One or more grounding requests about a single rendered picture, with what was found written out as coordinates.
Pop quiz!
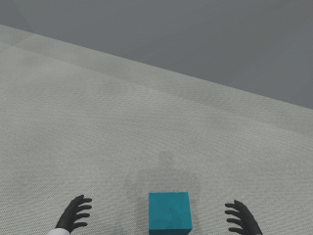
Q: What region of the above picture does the carton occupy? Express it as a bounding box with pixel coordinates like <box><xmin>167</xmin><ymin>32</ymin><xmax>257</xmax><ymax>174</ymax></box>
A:
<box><xmin>149</xmin><ymin>192</ymin><xmax>193</xmax><ymax>235</ymax></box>

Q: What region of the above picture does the robot right hand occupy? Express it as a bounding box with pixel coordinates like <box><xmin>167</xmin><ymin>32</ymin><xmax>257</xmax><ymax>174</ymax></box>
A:
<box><xmin>224</xmin><ymin>200</ymin><xmax>263</xmax><ymax>235</ymax></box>

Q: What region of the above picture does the robot left hand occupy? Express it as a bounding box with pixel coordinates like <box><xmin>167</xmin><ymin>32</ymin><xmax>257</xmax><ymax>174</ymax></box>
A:
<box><xmin>55</xmin><ymin>194</ymin><xmax>92</xmax><ymax>234</ymax></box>

